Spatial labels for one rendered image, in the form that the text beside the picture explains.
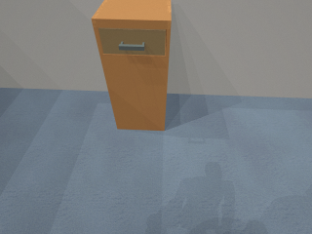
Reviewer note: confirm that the drawer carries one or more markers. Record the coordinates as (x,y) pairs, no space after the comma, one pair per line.
(154,40)

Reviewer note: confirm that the cabinet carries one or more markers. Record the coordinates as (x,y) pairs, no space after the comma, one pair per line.
(137,84)

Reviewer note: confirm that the handle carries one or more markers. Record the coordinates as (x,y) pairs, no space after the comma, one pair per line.
(131,47)

